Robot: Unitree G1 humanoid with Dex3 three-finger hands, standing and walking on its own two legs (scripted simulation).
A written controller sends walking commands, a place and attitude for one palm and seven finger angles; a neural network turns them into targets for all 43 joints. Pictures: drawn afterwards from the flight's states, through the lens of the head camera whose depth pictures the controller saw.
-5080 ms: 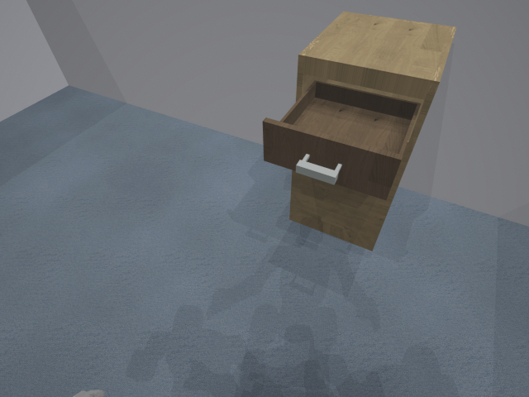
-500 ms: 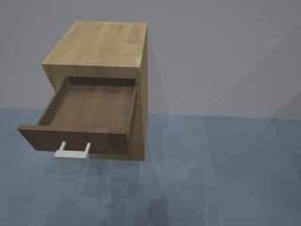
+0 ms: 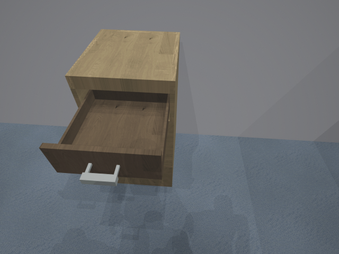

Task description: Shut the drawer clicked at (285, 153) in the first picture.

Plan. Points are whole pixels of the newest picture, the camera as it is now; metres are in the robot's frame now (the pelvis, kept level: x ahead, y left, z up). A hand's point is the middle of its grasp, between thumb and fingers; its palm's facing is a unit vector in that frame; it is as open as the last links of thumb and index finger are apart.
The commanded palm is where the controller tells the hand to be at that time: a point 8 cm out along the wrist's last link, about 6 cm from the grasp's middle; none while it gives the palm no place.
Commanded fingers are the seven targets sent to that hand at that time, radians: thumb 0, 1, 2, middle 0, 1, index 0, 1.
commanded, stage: look again from close up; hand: left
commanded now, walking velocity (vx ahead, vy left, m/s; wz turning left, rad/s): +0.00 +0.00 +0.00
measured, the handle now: (101, 173) +0.36 +0.24 -0.08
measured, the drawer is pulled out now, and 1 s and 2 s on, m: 0.29 0.29 0.29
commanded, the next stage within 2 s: shuffle to correct the standing spot in 0.16 s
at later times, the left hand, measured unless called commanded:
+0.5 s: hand out of the picture +0.02 +0.17 -0.18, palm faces +0.04 -0.98 -0.17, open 7.3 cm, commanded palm none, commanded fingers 0.00 0.90 0.90 -0.20 -0.30 -0.20 -0.30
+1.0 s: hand out of the picture +0.05 +0.17 -0.17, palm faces +0.01 -0.97 -0.23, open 7.3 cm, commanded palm none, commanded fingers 0.00 0.90 0.90 -0.20 -0.30 -0.20 -0.30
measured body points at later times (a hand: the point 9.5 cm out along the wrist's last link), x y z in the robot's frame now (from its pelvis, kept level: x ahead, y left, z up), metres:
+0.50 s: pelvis +0.03 +0.00 +0.00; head +0.04 +0.00 +0.45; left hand +0.02 +0.22 -0.16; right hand +0.02 -0.22 -0.16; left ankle +0.00 +0.09 -0.74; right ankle +0.00 -0.12 -0.74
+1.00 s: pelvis +0.02 -0.02 +0.00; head +0.03 -0.02 +0.45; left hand +0.05 +0.22 -0.15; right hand +0.03 -0.24 -0.16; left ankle +0.00 +0.09 -0.74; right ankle +0.00 -0.12 -0.74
